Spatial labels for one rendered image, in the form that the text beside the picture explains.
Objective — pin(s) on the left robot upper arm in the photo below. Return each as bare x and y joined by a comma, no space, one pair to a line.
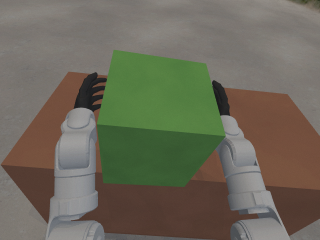
77,230

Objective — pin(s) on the robot right hand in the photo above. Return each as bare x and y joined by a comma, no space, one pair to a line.
221,98

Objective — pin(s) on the left robot forearm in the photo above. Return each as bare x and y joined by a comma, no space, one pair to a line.
74,169

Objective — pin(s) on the right robot upper arm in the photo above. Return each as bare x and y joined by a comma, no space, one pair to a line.
257,229

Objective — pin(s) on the carton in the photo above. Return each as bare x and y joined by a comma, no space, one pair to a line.
158,122

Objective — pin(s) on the pedestal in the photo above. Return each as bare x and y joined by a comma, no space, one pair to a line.
287,148

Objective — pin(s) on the right robot forearm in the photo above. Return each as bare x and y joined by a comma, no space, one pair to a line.
247,191

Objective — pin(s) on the robot left hand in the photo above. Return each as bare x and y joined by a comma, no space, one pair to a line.
85,97

